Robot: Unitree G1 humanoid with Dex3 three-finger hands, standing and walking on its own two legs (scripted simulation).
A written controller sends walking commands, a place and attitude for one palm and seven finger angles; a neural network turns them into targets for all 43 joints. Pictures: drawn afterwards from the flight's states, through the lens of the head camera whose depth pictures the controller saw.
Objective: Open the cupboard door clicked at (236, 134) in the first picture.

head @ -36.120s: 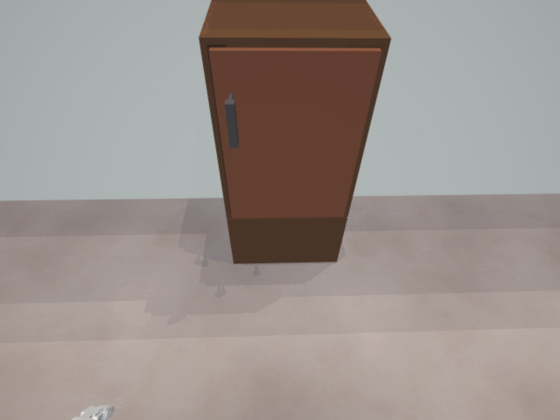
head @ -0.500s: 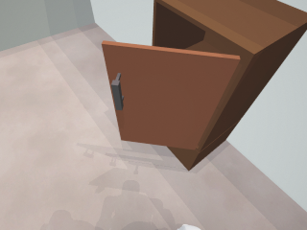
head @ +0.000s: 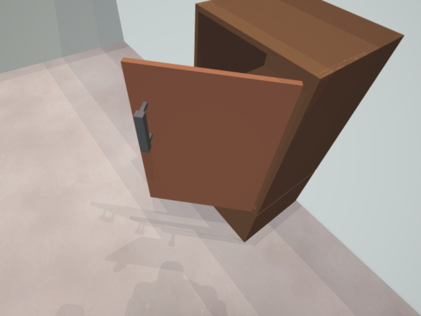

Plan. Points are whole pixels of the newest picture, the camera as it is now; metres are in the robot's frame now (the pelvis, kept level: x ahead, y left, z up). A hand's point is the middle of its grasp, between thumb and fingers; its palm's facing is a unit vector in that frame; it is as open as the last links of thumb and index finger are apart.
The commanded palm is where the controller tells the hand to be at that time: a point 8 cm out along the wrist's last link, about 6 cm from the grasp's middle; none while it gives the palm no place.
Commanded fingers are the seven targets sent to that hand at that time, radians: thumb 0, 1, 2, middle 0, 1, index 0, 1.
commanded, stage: come to a stop and stand still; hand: left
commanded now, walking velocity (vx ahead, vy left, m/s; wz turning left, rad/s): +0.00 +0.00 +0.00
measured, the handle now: (145, 127) +0.55 +0.21 -0.01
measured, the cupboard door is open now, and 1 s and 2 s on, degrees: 45 45 45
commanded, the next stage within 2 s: look again from close up in 0.14 s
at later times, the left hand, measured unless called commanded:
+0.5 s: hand out of the picture +0.00 +0.20 -0.16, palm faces +0.04 -0.97 -0.24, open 7.4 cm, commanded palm none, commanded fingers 0.00 0.90 0.90 -0.20 -0.30 -0.20 -0.30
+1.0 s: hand (99, 287) +0.17 +0.21 -0.03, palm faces +0.26 -0.96 -0.13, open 7.5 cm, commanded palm +0.09 +0.25 -0.06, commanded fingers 0.00 0.67 0.80 -0.22 -0.45 -0.22 -0.45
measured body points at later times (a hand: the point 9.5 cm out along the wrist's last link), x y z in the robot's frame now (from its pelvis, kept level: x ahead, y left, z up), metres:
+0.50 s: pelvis -0.01 +0.01 +0.01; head -0.02 -0.01 +0.46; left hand -0.01 +0.25 -0.14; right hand -0.01 -0.20 -0.16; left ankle -0.03 +0.11 -0.73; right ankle +0.05 -0.09 -0.73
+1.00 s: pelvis -0.02 +0.01 +0.00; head -0.02 -0.01 +0.45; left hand +0.15 +0.26 -0.02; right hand +0.07 -0.23 -0.13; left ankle -0.03 +0.11 -0.73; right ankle +0.05 -0.09 -0.73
